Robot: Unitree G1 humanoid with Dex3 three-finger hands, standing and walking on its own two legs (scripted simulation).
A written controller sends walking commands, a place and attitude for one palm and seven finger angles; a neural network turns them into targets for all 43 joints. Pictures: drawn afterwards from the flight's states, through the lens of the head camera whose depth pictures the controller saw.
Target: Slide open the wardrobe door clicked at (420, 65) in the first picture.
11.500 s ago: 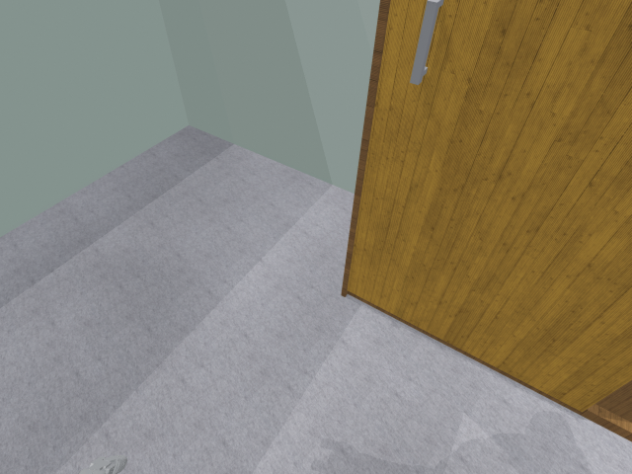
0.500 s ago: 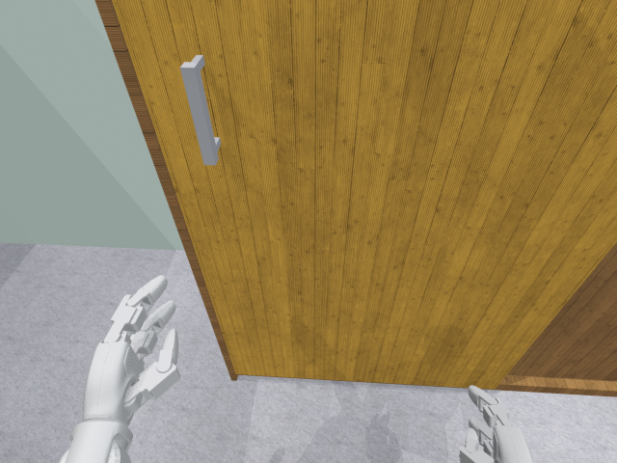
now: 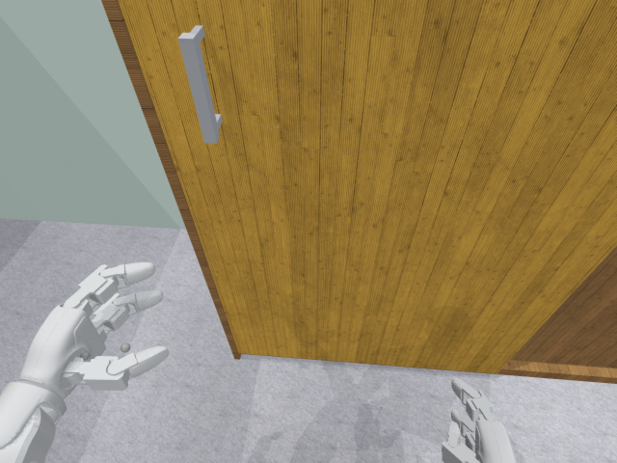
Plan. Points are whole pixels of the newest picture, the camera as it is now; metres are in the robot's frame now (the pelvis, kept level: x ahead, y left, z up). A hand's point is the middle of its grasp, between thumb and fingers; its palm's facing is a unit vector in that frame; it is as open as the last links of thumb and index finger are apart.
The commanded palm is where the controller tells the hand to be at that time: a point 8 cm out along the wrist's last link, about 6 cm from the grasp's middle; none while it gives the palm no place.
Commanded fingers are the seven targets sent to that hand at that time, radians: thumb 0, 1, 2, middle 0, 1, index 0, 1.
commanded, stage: raise the hand with hooked fingers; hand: left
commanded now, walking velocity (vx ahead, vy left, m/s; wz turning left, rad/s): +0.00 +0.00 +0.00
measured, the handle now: (205, 86) +0.54 +0.17 +0.23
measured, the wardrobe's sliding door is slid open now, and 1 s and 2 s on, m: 0.00 0.00 0.00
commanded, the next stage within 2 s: move the hooked fingers beside the handle in 1.32 s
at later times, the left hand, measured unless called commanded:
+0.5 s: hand (7, 267) +0.25 +0.29 +0.20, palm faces +0.06 -0.99 -0.12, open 13.5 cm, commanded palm +0.21 +0.33 +0.20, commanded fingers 0.00 -0.50 0.30 -0.30 -1.20 -0.30 -1.20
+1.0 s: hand (11, 211) +0.28 +0.29 +0.24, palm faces -0.01 -0.99 -0.13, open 14.0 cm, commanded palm +0.24 +0.33 +0.26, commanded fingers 0.00 -0.50 0.30 -0.30 -1.20 -0.30 -1.20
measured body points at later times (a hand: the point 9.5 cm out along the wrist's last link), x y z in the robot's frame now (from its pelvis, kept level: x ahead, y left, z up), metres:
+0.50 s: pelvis +0.00 +0.02 +0.02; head -0.02 +0.02 +0.47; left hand +0.24 +0.35 +0.21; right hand +0.22 -0.18 -0.02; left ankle +0.04 +0.13 -0.71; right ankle +0.00 -0.11 -0.71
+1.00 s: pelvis +0.01 +0.00 +0.03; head -0.02 -0.02 +0.48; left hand +0.27 +0.34 +0.25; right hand +0.21 -0.22 -0.04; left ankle +0.04 +0.13 -0.71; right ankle +0.00 -0.11 -0.71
